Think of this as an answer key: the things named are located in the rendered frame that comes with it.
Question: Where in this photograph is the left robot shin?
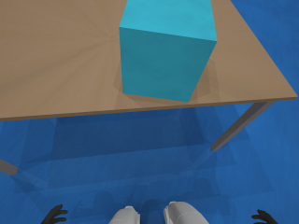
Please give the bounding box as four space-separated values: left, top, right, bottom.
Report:
124 205 135 210

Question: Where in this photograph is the left robot hand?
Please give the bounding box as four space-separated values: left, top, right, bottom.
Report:
41 204 68 224

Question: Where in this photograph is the robot right thigh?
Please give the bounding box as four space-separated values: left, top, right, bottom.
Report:
164 202 209 224

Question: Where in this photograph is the table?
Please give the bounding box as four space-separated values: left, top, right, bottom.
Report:
0 0 298 175

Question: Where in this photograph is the right robot hand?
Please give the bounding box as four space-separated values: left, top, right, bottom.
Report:
251 209 278 224

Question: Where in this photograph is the carton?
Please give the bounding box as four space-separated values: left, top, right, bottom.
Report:
119 0 218 103

